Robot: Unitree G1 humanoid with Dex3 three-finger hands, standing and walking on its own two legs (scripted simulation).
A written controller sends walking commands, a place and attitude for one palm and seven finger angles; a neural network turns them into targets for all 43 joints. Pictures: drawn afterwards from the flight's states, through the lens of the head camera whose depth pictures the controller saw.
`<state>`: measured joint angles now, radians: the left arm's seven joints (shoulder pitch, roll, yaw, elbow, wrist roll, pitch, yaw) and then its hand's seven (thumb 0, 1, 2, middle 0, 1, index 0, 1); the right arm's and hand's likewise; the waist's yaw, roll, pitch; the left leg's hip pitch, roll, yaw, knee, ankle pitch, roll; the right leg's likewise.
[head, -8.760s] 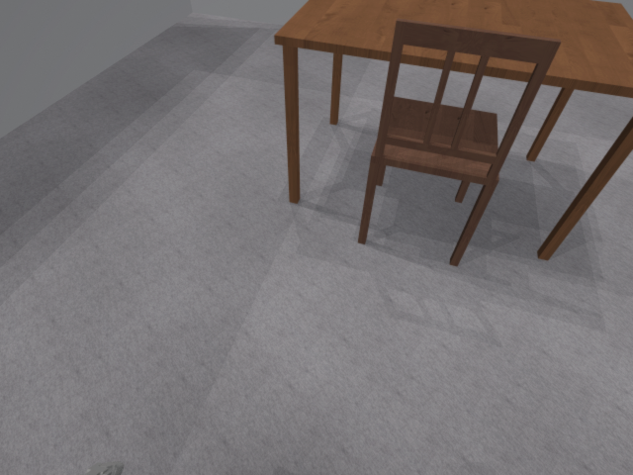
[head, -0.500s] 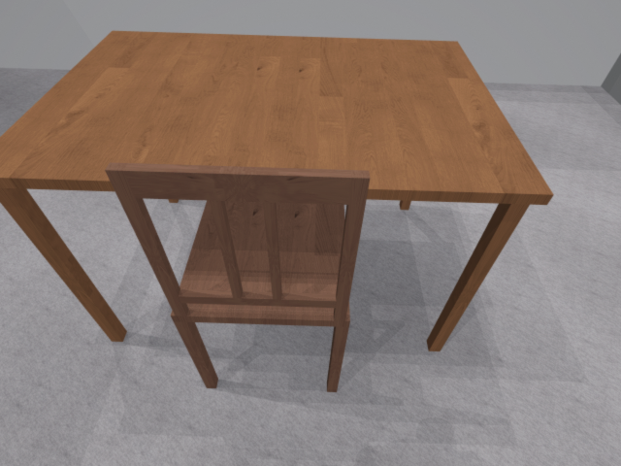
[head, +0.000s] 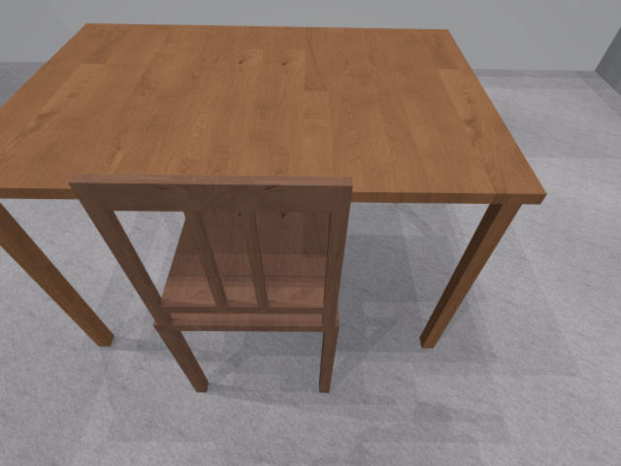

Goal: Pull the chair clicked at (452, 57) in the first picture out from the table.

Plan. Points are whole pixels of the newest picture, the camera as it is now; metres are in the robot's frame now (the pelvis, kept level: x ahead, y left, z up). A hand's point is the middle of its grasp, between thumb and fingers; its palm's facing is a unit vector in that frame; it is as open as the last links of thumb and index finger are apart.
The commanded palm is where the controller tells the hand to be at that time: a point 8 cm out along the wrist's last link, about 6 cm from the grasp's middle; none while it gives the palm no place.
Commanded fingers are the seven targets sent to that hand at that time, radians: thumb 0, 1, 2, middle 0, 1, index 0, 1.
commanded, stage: come to a stop and stand still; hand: left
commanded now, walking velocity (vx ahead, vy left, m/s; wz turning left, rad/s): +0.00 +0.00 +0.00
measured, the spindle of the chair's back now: (208, 262) +0.46 +0.22 -0.08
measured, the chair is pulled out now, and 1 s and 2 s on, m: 0.00 0.00 0.00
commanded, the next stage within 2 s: look again from close up in 0.36 s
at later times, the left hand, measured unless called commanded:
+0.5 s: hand out of the picture +0.02 +0.16 -0.18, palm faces +0.03 -0.98 -0.19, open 7.3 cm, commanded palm none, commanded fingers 0.00 0.90 0.90 -0.20 -0.30 -0.20 -0.30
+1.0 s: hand out of the picture +0.00 +0.16 -0.18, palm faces +0.04 -0.99 -0.16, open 7.4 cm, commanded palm none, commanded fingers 0.00 0.90 0.90 -0.20 -0.30 -0.20 -0.30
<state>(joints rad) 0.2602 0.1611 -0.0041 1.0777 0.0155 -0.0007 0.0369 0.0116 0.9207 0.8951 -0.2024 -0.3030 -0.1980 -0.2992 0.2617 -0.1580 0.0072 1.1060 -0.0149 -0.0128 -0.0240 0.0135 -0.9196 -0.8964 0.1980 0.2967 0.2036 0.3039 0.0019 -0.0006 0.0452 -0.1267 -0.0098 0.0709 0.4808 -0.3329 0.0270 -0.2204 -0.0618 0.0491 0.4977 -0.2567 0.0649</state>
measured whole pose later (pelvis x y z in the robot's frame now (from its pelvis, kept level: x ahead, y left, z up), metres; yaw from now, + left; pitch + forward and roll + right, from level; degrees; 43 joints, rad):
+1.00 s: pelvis +0.00 -0.01 +0.00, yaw +0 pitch -1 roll +0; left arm 0.29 0.15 0.00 1.11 0.01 0.00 0.04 0.01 0.92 0.90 -0.20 -0.30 -0.20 -0.30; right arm 0.29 -0.12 0.01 1.15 -0.01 -0.02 -0.03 0.01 -0.92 -0.90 0.20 0.30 0.20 0.30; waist 0.01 -0.02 0.04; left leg -0.10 0.01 0.06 0.44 -0.32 0.01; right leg -0.18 -0.05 0.03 0.45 -0.24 0.05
